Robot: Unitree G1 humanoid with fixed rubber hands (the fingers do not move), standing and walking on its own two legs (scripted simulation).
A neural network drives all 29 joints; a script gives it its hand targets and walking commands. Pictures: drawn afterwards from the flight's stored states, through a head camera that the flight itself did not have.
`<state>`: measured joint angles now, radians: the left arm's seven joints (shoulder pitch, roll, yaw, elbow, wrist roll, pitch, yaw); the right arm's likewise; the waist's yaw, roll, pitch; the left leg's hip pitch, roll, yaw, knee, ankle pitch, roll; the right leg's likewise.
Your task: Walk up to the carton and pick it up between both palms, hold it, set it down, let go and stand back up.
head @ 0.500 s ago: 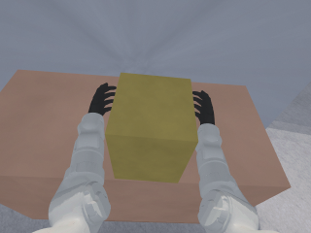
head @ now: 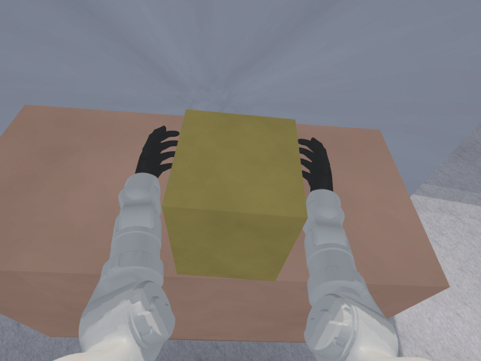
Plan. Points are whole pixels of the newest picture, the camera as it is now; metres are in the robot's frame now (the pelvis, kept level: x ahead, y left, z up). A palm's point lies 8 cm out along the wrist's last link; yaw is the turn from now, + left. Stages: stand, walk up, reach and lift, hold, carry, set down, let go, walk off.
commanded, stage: set down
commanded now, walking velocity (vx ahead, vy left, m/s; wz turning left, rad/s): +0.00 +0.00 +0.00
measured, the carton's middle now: (233, 200) +0.41 +0.02 +0.01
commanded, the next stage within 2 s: none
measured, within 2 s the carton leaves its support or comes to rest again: neither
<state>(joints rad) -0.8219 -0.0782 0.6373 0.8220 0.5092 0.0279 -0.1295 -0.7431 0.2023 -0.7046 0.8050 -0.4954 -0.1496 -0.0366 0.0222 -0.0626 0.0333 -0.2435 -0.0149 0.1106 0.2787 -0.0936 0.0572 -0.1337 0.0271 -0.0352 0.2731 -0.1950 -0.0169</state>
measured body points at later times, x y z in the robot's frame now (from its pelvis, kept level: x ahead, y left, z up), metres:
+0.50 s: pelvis +0.00 +0.01 -0.02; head +0.06 +0.03 +0.43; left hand +0.46 +0.18 +0.05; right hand +0.44 -0.13 +0.05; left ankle +0.03 +0.08 -0.75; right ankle -0.04 -0.10 -0.75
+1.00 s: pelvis -0.02 -0.01 -0.01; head +0.01 +0.02 +0.43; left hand +0.45 +0.20 +0.13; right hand +0.44 -0.18 +0.13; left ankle +0.03 +0.08 -0.75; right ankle -0.04 -0.10 -0.75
